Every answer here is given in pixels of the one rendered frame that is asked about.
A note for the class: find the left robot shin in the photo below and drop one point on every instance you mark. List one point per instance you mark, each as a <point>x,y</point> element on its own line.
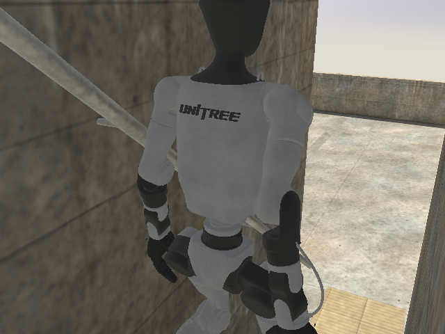
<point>190,326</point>

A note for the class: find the right robot upper arm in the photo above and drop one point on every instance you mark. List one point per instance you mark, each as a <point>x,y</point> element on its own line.
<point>290,115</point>

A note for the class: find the left robot upper arm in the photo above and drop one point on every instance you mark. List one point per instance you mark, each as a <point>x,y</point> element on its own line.
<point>154,166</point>

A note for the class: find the right robot thigh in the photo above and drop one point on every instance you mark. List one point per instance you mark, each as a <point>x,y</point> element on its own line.
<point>256,294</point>

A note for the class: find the robot left forearm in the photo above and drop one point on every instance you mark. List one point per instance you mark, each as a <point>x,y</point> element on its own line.
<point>156,208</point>

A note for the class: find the robot left hand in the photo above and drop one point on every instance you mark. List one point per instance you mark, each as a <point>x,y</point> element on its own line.
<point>155,250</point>

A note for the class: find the robot right forearm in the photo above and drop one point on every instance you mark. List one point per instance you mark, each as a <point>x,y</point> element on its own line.
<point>285,277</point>

